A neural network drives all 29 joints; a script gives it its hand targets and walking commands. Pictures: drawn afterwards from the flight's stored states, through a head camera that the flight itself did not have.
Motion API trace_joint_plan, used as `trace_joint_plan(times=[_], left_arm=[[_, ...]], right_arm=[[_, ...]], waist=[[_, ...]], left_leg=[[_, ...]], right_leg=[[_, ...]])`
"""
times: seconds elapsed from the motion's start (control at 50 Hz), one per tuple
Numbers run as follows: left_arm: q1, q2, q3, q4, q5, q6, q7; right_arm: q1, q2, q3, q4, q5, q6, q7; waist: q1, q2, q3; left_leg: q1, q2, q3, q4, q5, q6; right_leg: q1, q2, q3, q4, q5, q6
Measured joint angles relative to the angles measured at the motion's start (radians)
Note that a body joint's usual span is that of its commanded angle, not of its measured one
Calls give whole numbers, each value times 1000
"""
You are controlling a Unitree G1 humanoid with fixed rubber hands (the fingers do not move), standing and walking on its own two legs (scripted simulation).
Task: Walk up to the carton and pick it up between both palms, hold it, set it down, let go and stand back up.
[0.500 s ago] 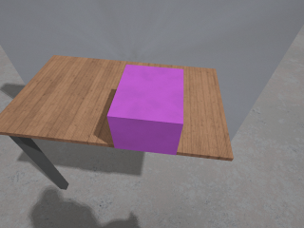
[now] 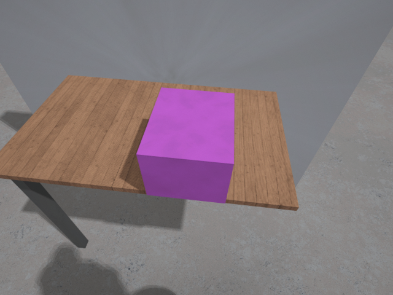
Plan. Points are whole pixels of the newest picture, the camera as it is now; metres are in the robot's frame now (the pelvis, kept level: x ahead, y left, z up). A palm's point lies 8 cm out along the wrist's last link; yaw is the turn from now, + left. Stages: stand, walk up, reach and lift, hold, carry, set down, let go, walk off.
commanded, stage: stand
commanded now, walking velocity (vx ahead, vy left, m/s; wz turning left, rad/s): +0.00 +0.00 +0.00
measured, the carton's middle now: (191, 142) +0.52 +0.03 -0.01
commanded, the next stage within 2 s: walk up in 0.34 s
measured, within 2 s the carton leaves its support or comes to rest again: neither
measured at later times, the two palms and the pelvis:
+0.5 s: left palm out of the picture -0.02 +0.20 -0.15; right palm out of the picture -0.03 -0.20 -0.15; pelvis +0.00 +0.00 +0.00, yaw +0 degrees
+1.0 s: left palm out of the picture +0.06 +0.44 -0.16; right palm out of the picture +0.10 -0.10 -0.15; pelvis -0.01 +0.16 -0.04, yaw -12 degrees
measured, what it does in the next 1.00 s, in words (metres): steps to the left: left foot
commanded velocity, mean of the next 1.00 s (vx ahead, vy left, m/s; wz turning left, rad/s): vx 0.00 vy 0.00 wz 0.00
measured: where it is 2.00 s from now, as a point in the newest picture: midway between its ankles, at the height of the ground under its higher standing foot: outside the picture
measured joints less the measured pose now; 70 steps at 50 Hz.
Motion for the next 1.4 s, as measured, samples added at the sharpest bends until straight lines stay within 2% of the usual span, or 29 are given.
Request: trace_joint_plan(times=[0.26,0.54,0.56,0.6,0.64,0.68,0.74,0.84,0.92,0.94,0.96,0.98,1.02,1.08,1.16,1.2,1.24,1.26,1.3,1.34,1.4], left_arm=[[7,-22,-11,87,-1,1,5],[16,-36,-22,133,-2,2,9],[19,-38,-22,127,3,1,12],[48,-50,-15,84,26,-12,31],[82,-60,-4,56,40,-22,57],[114,-58,8,38,43,-26,74],[152,-39,28,14,42,-31,80],[162,16,56,-60,50,-33,77],[129,64,65,-136,58,-19,63],[117,80,66,-153,58,-12,60],[93,104,66,-166,56,-3,58],[70,123,65,-180,53,7,60],[35,142,64,-206,41,17,73],[-3,149,57,-238,25,5,76],[-8,128,37,-274,14,-13,48],[0,111,25,-286,14,-17,32],[12,88,13,-296,15,-25,21],[11,66,6,-291,15,-28,18],[22,34,-14,-287,3,-30,15],[38,13,-29,-274,-5,-32,14],[59,-3,-44,-248,-6,-32,12]], right_arm=[[14,26,11,89,1,2,-5],[17,41,20,128,0,3,-10],[18,39,19,126,-7,7,-8],[3,7,8,101,-51,31,7],[-29,-46,-6,65,-80,52,16],[-67,-100,-16,17,-88,60,21],[-127,-158,-25,-52,-88,66,29],[-208,-175,-11,-141,-70,82,44],[-245,-160,6,-193,-49,79,62],[-247,-152,8,-202,-45,73,65],[-249,-131,10,-206,-41,67,67],[-243,-112,17,-213,-36,64,69],[-216,-81,35,-220,-24,70,68],[-169,-58,46,-222,-24,82,62],[-116,-80,47,-218,-30,79,52],[-96,-96,49,-206,-28,73,43],[-79,-114,53,-188,-25,69,37],[-76,-125,53,-174,-22,68,37],[-57,-133,59,-159,-19,71,37],[-40,-132,65,-147,-19,74,37],[-25,-124,69,-128,-18,65,38]], waist=[[2,-3,8],[3,-3,9],[4,-2,9],[20,14,17],[32,37,35],[32,64,59],[32,94,88],[45,86,111],[58,54,101],[56,39,98],[57,2,112],[63,-18,120],[51,-23,115],[7,-13,99],[-29,6,62],[-32,11,42],[-20,19,26],[-15,45,31],[-11,65,31],[-3,65,31],[8,61,35]], left_leg=[[20,2,-1,-29,16,-3],[25,4,-2,-35,22,-4],[18,5,1,-19,4,-4],[-41,3,14,138,-139,-8],[-121,-6,10,327,-209,-18],[-196,5,-2,454,-191,-29],[-278,46,-36,544,-143,-45],[-308,103,-85,504,-146,-58],[-231,106,-77,352,-130,-41],[-202,94,-63,302,-106,-43],[-198,69,-33,321,-107,-53],[-198,62,-9,348,-121,-56],[-188,73,16,358,-136,-49],[-145,85,44,280,-97,-23],[-115,77,103,206,-67,8],[-111,69,138,202,-72,15],[-121,72,171,234,-96,18],[-125,88,170,261,-124,16],[-144,73,128,313,-247,12],[-162,54,85,348,-291,9],[-178,53,31,347,-233,4]], right_leg=[[20,2,0,-29,16,-1],[26,4,1,-37,23,-2],[22,4,2,-34,23,-2],[-4,8,21,-5,15,0],[-24,7,49,18,10,8],[-36,6,69,27,11,24],[-50,3,99,42,12,51],[-88,-27,159,97,-13,99],[-149,-69,222,188,-62,125],[-173,-80,243,231,-87,110],[-196,-94,275,296,-137,76],[-227,-79,283,385,-228,53],[-291,-17,223,576,-364,30],[-333,42,93,703,-362,19],[-273,62,-15,564,-285,4],[-193,62,-33,399,-217,-9],[-103,66,-28,204,-114,-30],[-95,84,-27,189,-89,-53],[-92,91,-13,189,-78,-74],[-81,84,13,173,-71,-68],[-61,74,50,126,-45,-45]])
